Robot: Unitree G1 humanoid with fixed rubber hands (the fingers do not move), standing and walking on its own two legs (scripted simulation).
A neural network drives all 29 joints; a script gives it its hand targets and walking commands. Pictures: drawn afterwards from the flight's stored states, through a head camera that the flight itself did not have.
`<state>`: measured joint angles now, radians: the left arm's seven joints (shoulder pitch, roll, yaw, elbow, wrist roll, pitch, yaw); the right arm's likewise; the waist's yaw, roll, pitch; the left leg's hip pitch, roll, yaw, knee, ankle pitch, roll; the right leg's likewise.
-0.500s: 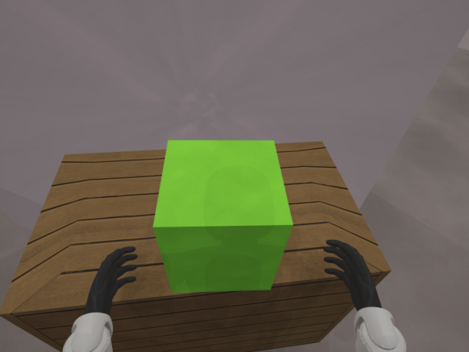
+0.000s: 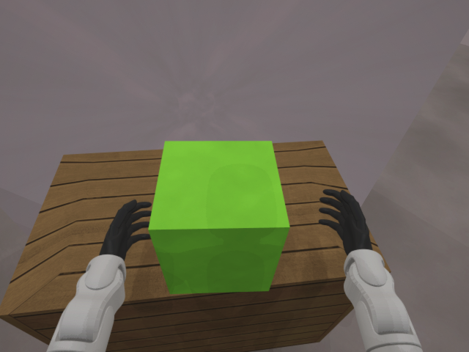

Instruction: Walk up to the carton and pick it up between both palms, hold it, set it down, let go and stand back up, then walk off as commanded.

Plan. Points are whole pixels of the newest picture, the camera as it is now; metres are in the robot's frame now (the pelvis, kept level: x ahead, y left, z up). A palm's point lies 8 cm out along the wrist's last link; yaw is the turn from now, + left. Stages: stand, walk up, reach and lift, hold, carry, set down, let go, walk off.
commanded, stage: reach and lift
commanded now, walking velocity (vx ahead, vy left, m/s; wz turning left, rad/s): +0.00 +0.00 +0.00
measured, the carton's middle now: (219, 219) +0.37 +0.05 -0.01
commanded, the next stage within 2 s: none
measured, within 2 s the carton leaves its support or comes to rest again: neither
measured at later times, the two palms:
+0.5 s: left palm (121, 190) +0.34 +0.20 +0.12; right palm (342, 179) +0.36 -0.16 +0.14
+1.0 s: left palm (121, 165) +0.38 +0.21 +0.13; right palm (324, 153) +0.41 -0.14 +0.14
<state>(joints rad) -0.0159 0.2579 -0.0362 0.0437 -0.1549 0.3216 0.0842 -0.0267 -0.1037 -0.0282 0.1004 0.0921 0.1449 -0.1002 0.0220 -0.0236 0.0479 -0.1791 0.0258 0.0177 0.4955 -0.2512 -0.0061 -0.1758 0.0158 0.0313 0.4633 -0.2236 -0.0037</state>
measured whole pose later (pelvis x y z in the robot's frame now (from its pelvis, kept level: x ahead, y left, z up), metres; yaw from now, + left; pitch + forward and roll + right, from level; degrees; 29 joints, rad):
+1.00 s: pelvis +0.01 +0.00 +0.00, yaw +2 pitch -2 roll -1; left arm -0.61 0.26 0.02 0.39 -0.15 0.48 0.07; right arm -0.68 -0.18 -0.03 0.57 0.17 0.30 -0.16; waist 0.02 -0.02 0.06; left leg -0.21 0.03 -0.02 0.49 -0.25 -0.01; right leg -0.18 0.02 0.00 0.42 -0.21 0.00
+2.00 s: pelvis +0.03 +0.00 +0.00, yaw +3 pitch +9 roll -1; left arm -0.61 0.14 0.04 1.07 -0.03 -0.32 0.05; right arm -0.56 -0.01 -0.04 1.05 0.16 -0.41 -0.17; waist 0.02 -0.02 -0.08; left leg -0.41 0.03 -0.04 0.49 -0.24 -0.01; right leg -0.37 0.02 -0.02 0.41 -0.21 0.00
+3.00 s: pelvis +0.03 +0.00 +0.00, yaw +3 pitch +10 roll -2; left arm -0.59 0.10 0.08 1.08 -0.01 -0.37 0.10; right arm -0.53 0.03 -0.11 1.02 0.10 -0.41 -0.19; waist 0.02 -0.02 -0.10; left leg -0.42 0.03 -0.04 0.49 -0.24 -0.01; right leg -0.37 0.02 -0.03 0.41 -0.21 0.00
